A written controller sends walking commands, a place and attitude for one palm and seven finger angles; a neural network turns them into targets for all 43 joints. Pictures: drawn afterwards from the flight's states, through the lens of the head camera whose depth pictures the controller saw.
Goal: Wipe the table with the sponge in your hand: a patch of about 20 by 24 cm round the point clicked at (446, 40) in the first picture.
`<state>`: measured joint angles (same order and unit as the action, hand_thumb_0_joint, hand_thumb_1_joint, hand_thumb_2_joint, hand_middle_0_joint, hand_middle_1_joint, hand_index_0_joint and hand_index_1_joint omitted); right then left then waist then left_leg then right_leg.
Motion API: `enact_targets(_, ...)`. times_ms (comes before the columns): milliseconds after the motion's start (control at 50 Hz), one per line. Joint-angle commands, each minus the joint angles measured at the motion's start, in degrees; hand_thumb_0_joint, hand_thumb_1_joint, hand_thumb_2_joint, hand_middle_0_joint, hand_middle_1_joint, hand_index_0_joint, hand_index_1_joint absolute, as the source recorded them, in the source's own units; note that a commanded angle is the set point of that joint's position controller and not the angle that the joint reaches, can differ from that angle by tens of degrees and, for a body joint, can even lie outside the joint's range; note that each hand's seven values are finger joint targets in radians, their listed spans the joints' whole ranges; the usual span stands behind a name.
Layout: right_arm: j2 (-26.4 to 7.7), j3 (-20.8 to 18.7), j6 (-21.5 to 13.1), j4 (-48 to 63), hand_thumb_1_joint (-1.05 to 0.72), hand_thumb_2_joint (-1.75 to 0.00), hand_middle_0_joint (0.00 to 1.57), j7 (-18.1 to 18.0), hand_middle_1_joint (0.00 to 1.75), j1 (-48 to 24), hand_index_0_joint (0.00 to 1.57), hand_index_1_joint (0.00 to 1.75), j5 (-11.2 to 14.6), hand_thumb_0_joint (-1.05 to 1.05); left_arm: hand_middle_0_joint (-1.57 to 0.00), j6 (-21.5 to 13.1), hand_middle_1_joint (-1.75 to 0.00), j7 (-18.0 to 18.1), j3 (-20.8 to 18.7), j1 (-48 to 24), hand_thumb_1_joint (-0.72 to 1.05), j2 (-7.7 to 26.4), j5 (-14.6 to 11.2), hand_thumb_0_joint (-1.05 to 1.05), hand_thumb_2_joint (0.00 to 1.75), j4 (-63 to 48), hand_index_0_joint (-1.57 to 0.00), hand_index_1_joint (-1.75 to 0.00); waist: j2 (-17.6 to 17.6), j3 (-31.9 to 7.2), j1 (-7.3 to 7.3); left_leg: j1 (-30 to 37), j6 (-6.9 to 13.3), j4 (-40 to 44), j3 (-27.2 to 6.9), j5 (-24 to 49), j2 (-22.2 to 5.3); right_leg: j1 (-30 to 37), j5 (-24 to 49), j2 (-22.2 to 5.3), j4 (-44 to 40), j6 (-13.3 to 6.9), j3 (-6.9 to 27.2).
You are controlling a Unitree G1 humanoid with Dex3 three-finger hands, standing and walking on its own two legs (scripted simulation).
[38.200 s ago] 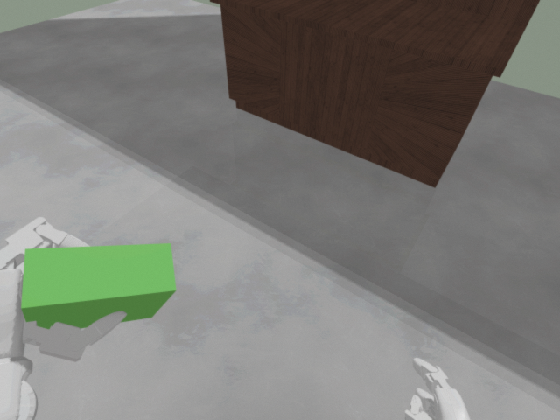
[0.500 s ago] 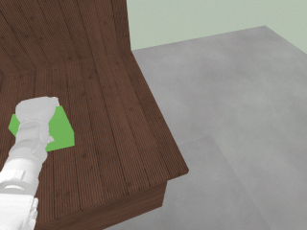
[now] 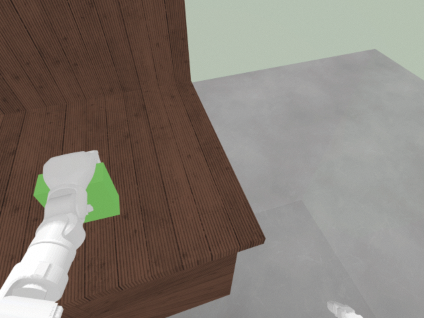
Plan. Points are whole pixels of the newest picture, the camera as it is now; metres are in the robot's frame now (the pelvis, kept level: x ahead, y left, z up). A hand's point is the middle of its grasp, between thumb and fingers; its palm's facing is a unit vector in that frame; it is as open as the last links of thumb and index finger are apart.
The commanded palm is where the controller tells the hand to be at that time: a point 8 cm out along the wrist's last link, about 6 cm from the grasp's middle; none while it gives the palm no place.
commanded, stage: wipe back along the first lane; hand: left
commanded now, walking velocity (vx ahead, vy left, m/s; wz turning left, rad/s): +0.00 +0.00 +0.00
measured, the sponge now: (85, 201) +0.35 +0.31 -0.01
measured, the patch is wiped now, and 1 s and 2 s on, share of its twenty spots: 1.00 1.00 1.00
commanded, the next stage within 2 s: lift the sponge slowly off the table in 0.94 s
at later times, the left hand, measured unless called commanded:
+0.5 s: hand (82, 208) +0.30 +0.28 +0.03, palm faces -0.04 -0.03 -1.00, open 9.6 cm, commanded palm +0.26 +0.27 +0.06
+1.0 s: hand (80, 232) +0.26 +0.26 +0.03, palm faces -0.03 -0.05 -1.00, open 9.6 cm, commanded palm +0.21 +0.25 +0.07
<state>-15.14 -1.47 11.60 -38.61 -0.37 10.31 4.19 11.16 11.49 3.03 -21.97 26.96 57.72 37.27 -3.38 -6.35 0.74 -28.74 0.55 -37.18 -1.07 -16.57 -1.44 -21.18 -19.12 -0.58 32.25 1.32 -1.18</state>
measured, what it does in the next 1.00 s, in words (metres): stands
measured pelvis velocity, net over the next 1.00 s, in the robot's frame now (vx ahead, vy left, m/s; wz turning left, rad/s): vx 0.01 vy -0.01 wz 0.00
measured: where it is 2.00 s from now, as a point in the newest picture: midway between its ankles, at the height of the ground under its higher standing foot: outside the picture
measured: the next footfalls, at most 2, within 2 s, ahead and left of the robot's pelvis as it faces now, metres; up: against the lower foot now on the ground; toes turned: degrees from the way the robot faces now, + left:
none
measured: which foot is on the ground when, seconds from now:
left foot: down 0.00-1.00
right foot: down 0.00-1.00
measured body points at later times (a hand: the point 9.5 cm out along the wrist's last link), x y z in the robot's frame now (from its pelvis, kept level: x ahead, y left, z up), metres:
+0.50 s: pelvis +0.01 -0.01 +0.00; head +0.02 -0.03 +0.45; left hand +0.30 +0.28 +0.09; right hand +0.19 -0.25 -0.10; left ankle +0.02 +0.11 -0.73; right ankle -0.04 -0.14 -0.73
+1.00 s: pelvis +0.01 -0.01 +0.00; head +0.00 -0.04 +0.45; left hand +0.25 +0.26 +0.09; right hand +0.21 -0.24 -0.09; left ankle +0.02 +0.11 -0.73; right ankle -0.04 -0.14 -0.73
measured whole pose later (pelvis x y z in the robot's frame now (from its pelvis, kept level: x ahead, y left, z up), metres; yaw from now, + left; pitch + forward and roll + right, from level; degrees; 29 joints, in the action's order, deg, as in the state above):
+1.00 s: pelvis +0.01 -0.01 +0.00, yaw +0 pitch +3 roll -1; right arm -15.1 -0.9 7.8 -36.5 -0.5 5.8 3.8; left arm 16.0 11.3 5.1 6.0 23.2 56.5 7.3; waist -5.0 -4.9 3.7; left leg -20.7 -0.3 -34.1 -0.7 -16.5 -1.5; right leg -14.2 -19.9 -0.6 31.0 0.8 -0.8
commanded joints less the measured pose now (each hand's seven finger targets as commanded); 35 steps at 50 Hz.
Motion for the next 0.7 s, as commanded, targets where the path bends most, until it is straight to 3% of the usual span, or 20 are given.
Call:
enact_targets(0,-8.35,-2.36,-2.38,7.51,-0.90,-0.90,0.20,-0.41,0.30,-5.08,0.20,0.30,0.06,0.00,-1.20,1.27,-1.60,-1.31,-0.41,-5.90,0.10,7.16,-0.39,0.00,1.30,-5.80,-1.20,-1.60,3.22,-8.41,0.20,11.89,2.13,4.43,-0.03,13.23,2.19,0.72,15.08,3.79,-3.64,-5.02,-2.66)
enact_targets(80,-7.89,-2.31,-2.86,8.37,-0.90,-0.90,0.20,-0.29,0.30,-6.65,0.20,0.30,0.22,0.00,-1.20,2.18,-1.60,-1.70,0.30,-2.63,0.10,5.27,-0.83,0.00,1.30,-9.60,-1.20,-1.60,3.68,-9.83,0.83,12.56,2.13,4.70,-0.09,14.54,2.22,2.53,16.18,3.74,-3.48,-5.10,-2.67)
enact_targets(120,-7.97,-2.13,-3.16,8.63,-0.90,-0.90,0.20,-0.23,0.30,-6.62,0.20,0.30,0.12,0.00,-1.20,2.80,-1.60,-1.78,0.69,0.64,0.10,5.02,-1.04,0.00,1.30,-10.30,-1.20,-1.60,3.93,-8.46,1.00,12.44,2.21,4.73,0.07,13.60,2.40,2.45,15.89,3.79,-3.75,-4.97,-2.76)
enact_targets(180,-7.84,-1.92,-3.17,8.60,-0.90,-0.90,0.20,-0.62,0.30,-7.88,0.20,0.30,0.21,0.00,-1.20,3.50,-1.60,-2.17,0.24,-2.02,0.10,5.50,-1.24,0.00,1.30,-12.43,-1.20,-1.60,4.13,-7.73,0.69,12.54,2.22,5.32,0.05,12.77,2.38,2.66,15.07,3.72,-4.21,-5.00,-2.46)
enact_targets(220,-7.79,-1.88,-3.65,8.86,-0.90,-0.90,0.20,-0.50,0.30,-7.46,0.20,0.30,0.10,0.00,-1.20,3.59,-1.60,-2.20,-0.03,3.55,0.10,5.44,-1.10,0.00,1.30,-12.21,-1.20,-1.60,3.76,-7.72,1.58,12.74,2.19,4.91,0.19,13.80,2.68,3.30,16.22,3.77,-3.76,-5.04,-2.71)
enact_targets(280,-7.43,-1.95,-4.18,9.53,-0.90,-0.90,0.20,-0.15,0.30,-8.65,0.20,0.30,0.15,0.00,-1.20,3.35,-1.60,-2.52,0.83,6.07,0.10,3.22,-1.66,0.00,1.30,-15.62,-1.20,-1.60,4.35,-8.94,1.76,13.47,2.20,4.71,0.27,16.11,2.49,4.67,19.47,3.65,-3.53,-4.99,-2.38)
enact_targets(380,-7.84,-1.64,-4.29,9.49,-0.90,-0.90,0.20,-0.58,0.30,-9.67,0.20,0.30,0.00,0.00,-1.20,4.03,-1.60,-2.28,-2.26,8.45,0.10,6.64,-2.23,0.00,1.30,-18.80,-1.20,-1.60,4.94,-7.03,2.11,12.73,2.13,5.36,0.48,14.87,2.70,5.61,19.83,3.52,-4.25,-4.76,-1.67)
enact_targets(420,-7.40,-1.78,-4.72,9.77,-0.90,-0.90,0.20,-0.40,0.30,-9.57,0.20,0.30,-0.02,0.00,-1.20,4.16,-1.60,-2.30,0.02,11.39,0.10,3.54,-2.41,0.00,1.30,-19.75,-1.20,-1.60,4.97,-6.48,2.09,13.45,2.21,5.13,0.93,15.25,2.79,5.36,20.34,3.47,-4.14,-4.57,-2.29)
enact_targets(480,-7.12,-1.79,-5.17,10.20,-0.90,-0.90,0.20,-0.16,0.30,-10.73,0.20,0.30,-0.04,0.00,-1.20,4.09,-1.60,-2.17,-0.29,14.98,0.10,2.96,-2.69,0.00,1.30,-22.58,-1.20,-1.60,4.07,-7.58,2.73,14.11,2.12,5.08,0.77,16.90,2.78,6.48,22.19,3.47,-3.92,-4.75,-1.77)
enact_targets(640,-6.99,-1.64,-5.80,10.31,-0.90,-0.90,0.20,-0.46,0.30,-11.78,0.20,0.30,-0.10,0.00,-1.20,4.91,-1.60,-1.98,-0.99,20.46,0.10,3.27,-3.38,0.00,1.30,-25.88,-1.20,-1.60,7.00,-4.82,3.10,13.44,2.20,5.63,1.20,14.62,3.01,6.99,21.78,3.19,-4.63,-4.25,-1.58)
enact_targets(680,-6.92,-1.58,-5.81,10.43,-0.90,-0.90,0.20,-0.43,0.30,-12.48,0.20,0.30,-0.13,0.00,-1.20,5.14,-1.60,-2.12,-0.23,18.83,0.10,2.51,-3.21,0.00,1.30,-27.70,-1.20,-1.60,5.44,-4.22,2.92,13.76,2.14,6.29,0.95,14.00,2.85,6.44,19.86,3.34,-4.92,-4.48,-1.47)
